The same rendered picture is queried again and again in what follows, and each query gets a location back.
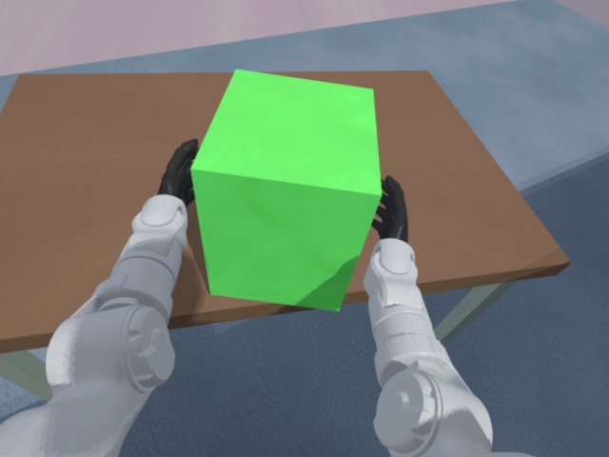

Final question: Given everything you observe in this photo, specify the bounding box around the robot left upper arm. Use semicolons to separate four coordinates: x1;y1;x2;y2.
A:
0;305;175;457

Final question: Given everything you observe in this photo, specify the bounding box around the table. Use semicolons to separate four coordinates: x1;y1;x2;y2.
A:
0;70;571;402

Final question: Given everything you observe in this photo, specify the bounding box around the left robot forearm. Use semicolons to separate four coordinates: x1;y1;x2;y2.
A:
46;194;187;389

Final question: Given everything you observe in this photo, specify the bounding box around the carton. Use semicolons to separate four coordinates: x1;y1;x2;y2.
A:
190;70;382;311

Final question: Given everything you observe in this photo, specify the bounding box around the robot right upper arm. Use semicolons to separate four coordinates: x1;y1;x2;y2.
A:
373;369;536;457

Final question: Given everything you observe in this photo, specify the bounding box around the robot left hand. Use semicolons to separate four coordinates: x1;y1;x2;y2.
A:
157;139;200;208

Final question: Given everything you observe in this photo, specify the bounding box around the robot right hand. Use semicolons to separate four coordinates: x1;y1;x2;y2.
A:
371;175;408;243

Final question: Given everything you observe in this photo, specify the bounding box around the right robot forearm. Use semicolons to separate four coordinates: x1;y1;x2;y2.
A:
363;238;473;394

